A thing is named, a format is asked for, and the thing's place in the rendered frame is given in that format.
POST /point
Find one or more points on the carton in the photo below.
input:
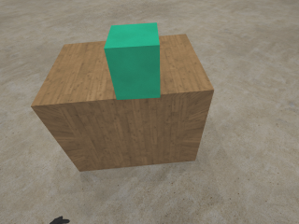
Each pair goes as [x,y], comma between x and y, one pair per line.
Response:
[133,59]

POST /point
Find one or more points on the pedestal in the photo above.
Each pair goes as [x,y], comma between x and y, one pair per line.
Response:
[78,105]

